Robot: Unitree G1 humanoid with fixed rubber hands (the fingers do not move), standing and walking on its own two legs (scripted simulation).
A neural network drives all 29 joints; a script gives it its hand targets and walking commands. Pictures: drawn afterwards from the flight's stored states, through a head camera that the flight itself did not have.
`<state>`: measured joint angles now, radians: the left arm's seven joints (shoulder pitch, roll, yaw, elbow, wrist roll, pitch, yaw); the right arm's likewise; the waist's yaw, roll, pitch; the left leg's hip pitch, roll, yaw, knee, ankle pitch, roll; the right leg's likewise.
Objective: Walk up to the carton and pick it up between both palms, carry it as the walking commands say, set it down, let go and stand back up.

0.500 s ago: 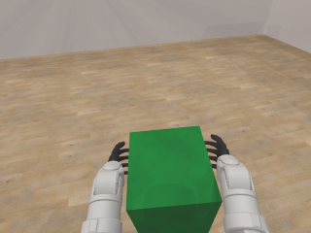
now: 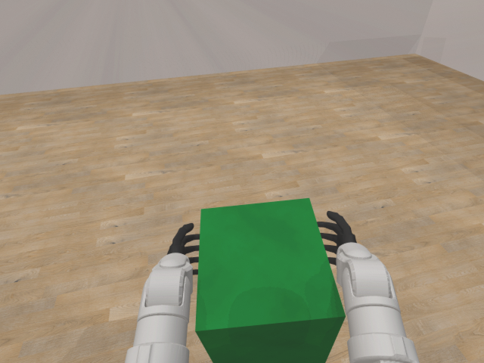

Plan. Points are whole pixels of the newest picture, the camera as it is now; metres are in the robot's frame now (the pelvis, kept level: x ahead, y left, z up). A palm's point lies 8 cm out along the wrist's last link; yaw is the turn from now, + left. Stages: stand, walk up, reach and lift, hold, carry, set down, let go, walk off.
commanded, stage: hold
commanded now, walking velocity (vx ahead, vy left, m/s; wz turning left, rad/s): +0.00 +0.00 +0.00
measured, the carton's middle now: (263, 289) +0.28 +0.00 -0.03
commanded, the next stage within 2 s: carry in 0.24 s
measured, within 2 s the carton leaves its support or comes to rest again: neither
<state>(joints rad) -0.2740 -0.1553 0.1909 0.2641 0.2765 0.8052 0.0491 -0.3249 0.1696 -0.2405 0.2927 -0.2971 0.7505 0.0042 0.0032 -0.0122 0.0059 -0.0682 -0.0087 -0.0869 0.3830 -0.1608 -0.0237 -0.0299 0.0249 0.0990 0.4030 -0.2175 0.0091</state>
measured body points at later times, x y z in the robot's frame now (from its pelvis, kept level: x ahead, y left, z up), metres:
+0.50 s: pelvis -0.02 +0.00 -0.02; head -0.03 -0.01 +0.43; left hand +0.31 +0.13 +0.06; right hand +0.31 -0.16 +0.07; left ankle +0.04 +0.14 -0.74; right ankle +0.02 -0.13 -0.74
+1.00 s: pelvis -0.06 +0.01 -0.02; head -0.04 +0.02 +0.43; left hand +0.29 +0.09 +0.07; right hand +0.24 -0.20 +0.09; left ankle -0.04 +0.12 -0.74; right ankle -0.03 -0.11 -0.71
